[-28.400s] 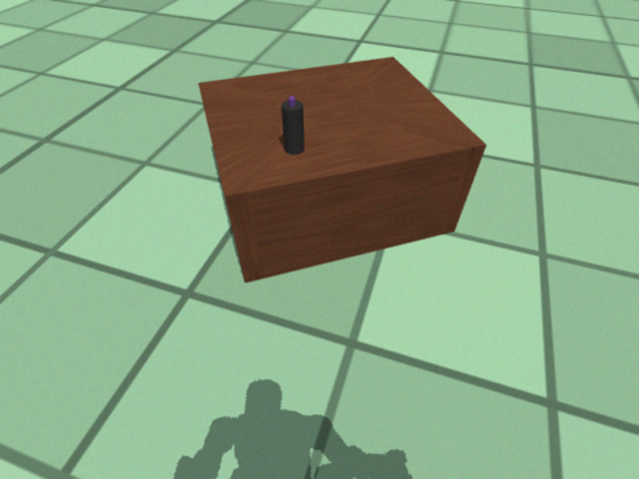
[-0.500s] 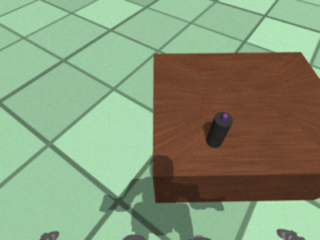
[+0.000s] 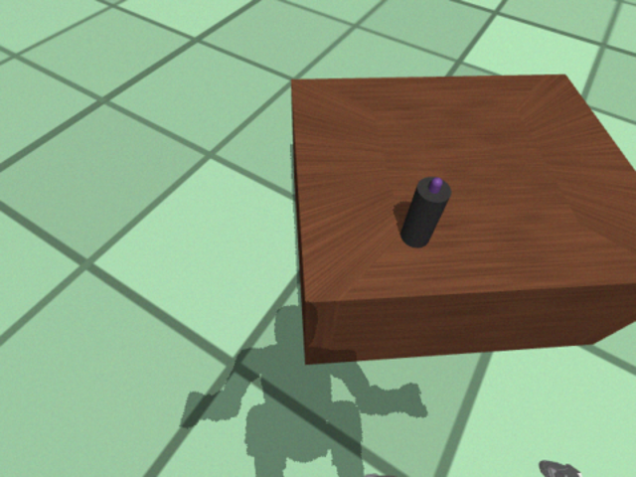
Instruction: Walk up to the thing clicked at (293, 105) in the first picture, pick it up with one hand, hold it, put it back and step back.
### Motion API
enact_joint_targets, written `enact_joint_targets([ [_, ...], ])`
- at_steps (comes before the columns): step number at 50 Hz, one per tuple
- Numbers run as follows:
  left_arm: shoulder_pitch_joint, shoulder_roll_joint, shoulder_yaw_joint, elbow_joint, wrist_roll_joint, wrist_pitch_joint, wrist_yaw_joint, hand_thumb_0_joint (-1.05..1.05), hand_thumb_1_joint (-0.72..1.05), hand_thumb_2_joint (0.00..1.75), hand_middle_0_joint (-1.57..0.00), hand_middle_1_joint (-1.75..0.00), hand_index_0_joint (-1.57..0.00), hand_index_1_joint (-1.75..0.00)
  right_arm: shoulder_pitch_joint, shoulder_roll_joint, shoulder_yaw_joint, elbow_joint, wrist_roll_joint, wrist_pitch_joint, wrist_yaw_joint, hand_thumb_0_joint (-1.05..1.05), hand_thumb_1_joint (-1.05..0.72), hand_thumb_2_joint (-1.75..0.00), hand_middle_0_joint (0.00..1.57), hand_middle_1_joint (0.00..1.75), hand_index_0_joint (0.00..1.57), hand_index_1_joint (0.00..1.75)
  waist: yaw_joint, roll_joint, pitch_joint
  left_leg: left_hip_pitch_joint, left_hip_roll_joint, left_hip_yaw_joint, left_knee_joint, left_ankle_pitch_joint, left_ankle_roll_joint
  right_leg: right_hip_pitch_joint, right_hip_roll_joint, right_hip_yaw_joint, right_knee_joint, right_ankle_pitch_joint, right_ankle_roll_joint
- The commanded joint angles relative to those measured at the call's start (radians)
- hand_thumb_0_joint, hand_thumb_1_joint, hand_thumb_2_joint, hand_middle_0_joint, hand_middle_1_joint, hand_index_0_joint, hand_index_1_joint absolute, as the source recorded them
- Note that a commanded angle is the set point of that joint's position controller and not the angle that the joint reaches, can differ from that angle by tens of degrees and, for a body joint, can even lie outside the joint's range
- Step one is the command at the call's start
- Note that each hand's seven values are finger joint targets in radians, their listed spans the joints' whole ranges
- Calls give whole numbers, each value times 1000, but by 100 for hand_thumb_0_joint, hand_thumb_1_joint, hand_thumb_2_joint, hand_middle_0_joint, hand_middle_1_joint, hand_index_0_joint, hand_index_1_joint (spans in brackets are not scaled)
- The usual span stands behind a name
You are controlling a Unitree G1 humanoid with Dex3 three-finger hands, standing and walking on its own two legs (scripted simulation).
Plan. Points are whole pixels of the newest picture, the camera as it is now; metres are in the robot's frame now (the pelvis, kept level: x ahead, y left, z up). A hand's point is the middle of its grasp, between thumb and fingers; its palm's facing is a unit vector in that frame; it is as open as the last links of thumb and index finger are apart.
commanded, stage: step back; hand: right
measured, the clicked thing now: (425, 210) +0.66 -0.23 -0.21
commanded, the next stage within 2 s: none
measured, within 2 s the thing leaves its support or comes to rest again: neither
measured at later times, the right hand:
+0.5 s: hand out of the picture -0.03 -0.25 -0.13, palm faces -0.08 +0.90 -0.43, open 7.4 cm
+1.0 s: hand out of the picture -0.17 -0.33 -0.15, palm faces +0.03 +0.92 -0.39, open 7.4 cm
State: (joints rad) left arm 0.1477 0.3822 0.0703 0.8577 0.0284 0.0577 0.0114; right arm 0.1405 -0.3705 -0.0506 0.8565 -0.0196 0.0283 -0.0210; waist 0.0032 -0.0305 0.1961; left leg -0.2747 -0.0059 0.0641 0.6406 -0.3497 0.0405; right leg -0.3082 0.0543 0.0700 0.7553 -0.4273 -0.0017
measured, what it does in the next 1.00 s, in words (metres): walks backwards: right foot, then left foot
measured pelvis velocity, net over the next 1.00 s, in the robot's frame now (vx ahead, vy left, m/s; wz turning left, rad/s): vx -0.27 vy -0.05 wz -0.07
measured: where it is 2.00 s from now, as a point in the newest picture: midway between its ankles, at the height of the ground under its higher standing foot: outside the picture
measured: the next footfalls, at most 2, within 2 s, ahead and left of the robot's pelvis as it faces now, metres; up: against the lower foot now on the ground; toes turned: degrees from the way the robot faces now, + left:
right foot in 0.02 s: +0.03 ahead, -0.10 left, +0.00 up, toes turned +3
left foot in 0.40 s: -0.07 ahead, +0.13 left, +0.00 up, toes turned -1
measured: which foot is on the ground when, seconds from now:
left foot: down 0.00-0.08, up 0.10-0.38, down 0.40-0.88, up 0.90-1.00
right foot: up 0.00-0.00, down 0.02-0.42, up 0.44-0.82, down 0.84-1.00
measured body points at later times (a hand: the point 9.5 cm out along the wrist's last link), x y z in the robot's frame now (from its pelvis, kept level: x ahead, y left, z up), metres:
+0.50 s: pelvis -0.12 +0.02 +0.00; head -0.07 +0.04 +0.44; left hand +0.01 +0.33 -0.12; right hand -0.03 -0.30 -0.10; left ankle -0.11 +0.13 -0.72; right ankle -0.06 -0.11 -0.69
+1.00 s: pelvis -0.27 -0.05 +0.00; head -0.24 -0.08 +0.45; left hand -0.19 +0.26 -0.10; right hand -0.17 -0.38 -0.12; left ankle -0.22 +0.11 -0.65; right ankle -0.28 -0.16 -0.72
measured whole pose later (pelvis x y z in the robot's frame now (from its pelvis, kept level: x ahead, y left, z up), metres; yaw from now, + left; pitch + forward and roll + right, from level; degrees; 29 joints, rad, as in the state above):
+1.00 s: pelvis -0.27 -0.05 +0.00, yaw -4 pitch -2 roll +3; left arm 0.25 0.35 0.07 0.84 0.05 0.07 -0.02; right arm 0.16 -0.42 -0.06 0.85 -0.01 0.05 -0.03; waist 0.04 0.01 0.11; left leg -0.54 -0.08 -0.12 1.10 -0.46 -0.01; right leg -0.27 -0.02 0.06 0.66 -0.36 -0.02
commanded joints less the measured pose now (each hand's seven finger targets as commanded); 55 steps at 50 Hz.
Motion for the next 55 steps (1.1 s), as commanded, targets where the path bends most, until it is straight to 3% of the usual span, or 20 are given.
enact_joint_targets([
  [1, 78, 164, 55, -60, 12, -47, 7, 0, 90, 90, -20, -30, -20, -30, -9, -240, -64, -79, 22, 1, -11, 0, -90, -90, 20, 30, 20, 30, 19, 106, -280, 148, 184, -192, 19, 509, 90, 123, -29, -14, -350, 350, -40],
  [2, 78, 218, 68, -66, 21, -53, 10, 0, 90, 90, -20, -30, -20, -30, -24, -207, -53, -93, 31, -1, -9, 0, -90, -90, 20, 30, 20, 30, 20, -3, -298, 15, 130, -172, 85, 335, 49, 217, -128, 139, -326, 528, -76],
  [3, 33, 283, 82, -85, 16, -52, 8, 0, 90, 90, -20, -30, -20, -30, -33, -174, -41, -105, 38, -1, -8, 0, -90, -90, 20, 30, 20, 30, 20, -170, -254, -125, -17, -124, 221, 64, -5, 206, -274, 333, -363, 615, -187],
  [4, -10, 326, 85, -112, 13, -53, 7, 0, 90, 90, -20, -30, -20, -30, -39, -194, -50, -95, 33, 8, -23, 0, -90, -90, 20, 30, 20, 30, 46, -264, -230, -108, -65, -135, 446, -310, -30, 82, -437, 492, -384, 724, -330],
  [5, -5, 296, 84, -124, 13, -57, 8, 0, 90, 90, -20, -30, -20, -30, -11, -218, -60, -77, 31, 11, -23, 0, -90, -90, 20, 30, 20, 30, 37, -206, -182, -96, -45, -224, 550, -332, -35, 17, -442, 515, -387, 716, -342],
  [8, -44, 211, 68, -147, -2, -47, 14, 0, 90, 90, -20, -30, -20, -30, 32, -199, -42, -47, 32, 3, -20, 0, -90, -90, 20, 30, 20, 30, 3, -87, -193, -158, -96, -235, 571, -225, -41, 93, -264, 201, -309, 792, -226],
  [15, 42, 195, 67, -182, 18, -26, 16, 0, 90, 90, -20, -30, -20, -30, 35, -186, -32, -75, 15, -21, -28, 0, -90, -90, 20, 30, 20, 30, 52, -153, -289, -175, -33, -114, 160, -178, -73, 328, -239, 165, -233, 763, -213],
  [19, -18, 224, 64, -204, -1, -4, 3, 0, 90, 90, -20, -30, -20, -30, 138, -192, -52, -31, -2, -32, -19, 0, -90, -90, 20, 30, 20, 30, -8, -165, -310, 57, -25, -43, -219, 141, -40, 180, -198, 146, -142, 536, -137],
  [20, -3, 199, 56, -210, -3, 2, 0, 0, 90, 90, -20, -30, -20, -30, 117, -214, -62, -41, -15, -34, -18, 0, -90, -90, 20, 30, 20, 30, 2, -107, -281, 105, 28, -140, -251, 181, -17, 52, -165, 149, -115, 397, -95],
  [21, -15, 164, 48, -218, -5, 2, -2, 0, 90, 90, -20, -30, -20, -30, 108, -300, -84, -50, -30, -37, -16, 0, -90, -90, 20, 30, 20, 30, -12, 128, -269, 159, 244, -430, -288, 242, 68, -148, -41, 88, 40, 133, -47],
  [22, -61, 188, 68, -220, 0, 0, 9, 0, 90, 90, -20, -30, -20, -30, 49, -379, -98, -71, -25, -33, -7, 0, -90, -90, 20, 30, 20, 30, -29, 236, -216, -13, 422, -584, -344, 290, 209, -165, 66, 44, 267, -197, -15],
  [23, -87, 214, 80, -214, 14, 2, 17, 0, 90, 90, -20, -30, -20, -30, 9, -401, -105, -86, -19, -39, -11, 0, -90, -90, 20, 30, 20, 30, -46, 248, -170, -134, 492, -674, -386, 243, 287, -121, 45, 143, 450, -222, -11],
  [27, 57, 195, 84, -139, -7, 5, -5, 0, 90, 90, -20, -30, -20, -30, -69, -251, -65, -102, -27, -50, -17, 0, -90, -90, 20, 30, 20, 30, 61, 149, -136, -18, 231, -284, -286, 389, 128, -209, 87, 169, 573, -28, -12],
  [36, 46, 177, 65, -149, 3, -9, -10, 0, 90, 90, -20, -30, -20, -30, 67, -273, -86, -109, -12, -38, -21, 0, -90, -90, 20, 30, 20, 30, -41, 222, -289, 288, 278, -269, -169, 480, 201, -165, -13, 68, 170, -101, 56],
  [42, 254, 192, 81, -26, 8, -12, -22, 0, 90, 90, -20, -30, -20, -30, -58, -291, -75, -149, -7, -1, -10, 0, -90, -90, 20, 30, 20, 30, 60, 212, -294, -56, 219, -204, -72, 235, 91, 189, -38, -58, -309, 144, -21],
  [44, 157, 352, 117, -88, 27, -16, -29, 0, 90, 90, -20, -30, -20, -30, -53, -187, -52, -170, 9, -1, -22, 0, -90, -90, 20, 30, 20, 30, 56, -218, -162, -351, -88, -116, 250, -212, -35, 62, -332, 426, -457, 1, -151],
  [45, 59, 424, 126, -130, 34, -15, -21, 0, 90, 90, -20, -30, -20, -30, -77, -243, -76, -158, 2, 1, -42, 0, -90, -90, 20, 30, 20, 30, 84, -281, -106, -254, -61, -189, 482, -290, -53, -195, -478, 572, -539, -32, -293],
  [46, -12, 383, 116, -151, 27, -22, -14, 0, 90, 90, -20, -30, -20, -30, -38, -274, -86, -131, 11, -1, -41, 0, -90, -90, 20, 30, 20, 30, 39, -259, -59, -208, -27, -244, 574, -240, -43, -284, -477, 531, -550, -38, -291],
  [49, -103, 229, 80, -161, 20, -26, -3, 0, 90, 90, -20, -30, -20, -30, 74, -210, -48, -67, 24, -9, -33, 0, -90, -90, 20, 30, 20, 30, -43, -141, -106, -242, -114, -217, 591, -91, -41, -77, -229, 95, -329, 428, -143],
  [55, 86, 195, 81, -160, 20, -17, 21, 0, 90, 90, -20, -30, -20, -30, 39, -179, -27, -92, 4, -30, -38, 0, -90, -90, 20, 30, 20, 30, 74, -174, -220, -332, -70, -137, 346, -173, -72, 318, -274, 129, -223, 698, -206],
])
